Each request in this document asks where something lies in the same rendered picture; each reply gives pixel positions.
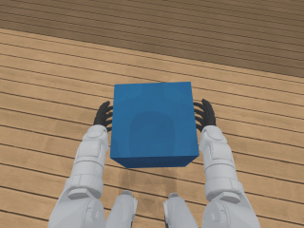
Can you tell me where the left robot upper arm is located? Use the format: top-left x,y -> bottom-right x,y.
48,197 -> 106,228

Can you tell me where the robot right thigh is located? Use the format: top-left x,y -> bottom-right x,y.
163,197 -> 199,228

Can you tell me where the right robot upper arm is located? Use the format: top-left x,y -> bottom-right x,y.
201,199 -> 260,228

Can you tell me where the carton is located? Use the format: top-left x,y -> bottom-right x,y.
109,82 -> 200,168

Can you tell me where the robot left thigh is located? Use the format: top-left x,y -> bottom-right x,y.
105,194 -> 138,228

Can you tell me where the left robot forearm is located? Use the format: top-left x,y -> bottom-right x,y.
47,124 -> 109,228

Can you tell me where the robot thigh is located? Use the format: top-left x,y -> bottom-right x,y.
163,197 -> 199,228
105,194 -> 138,228

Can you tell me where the right robot forearm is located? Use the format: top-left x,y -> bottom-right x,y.
199,125 -> 254,212

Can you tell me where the left robot hand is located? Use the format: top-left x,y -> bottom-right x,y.
93,101 -> 113,132

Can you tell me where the right robot hand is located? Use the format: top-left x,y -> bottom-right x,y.
193,99 -> 217,133

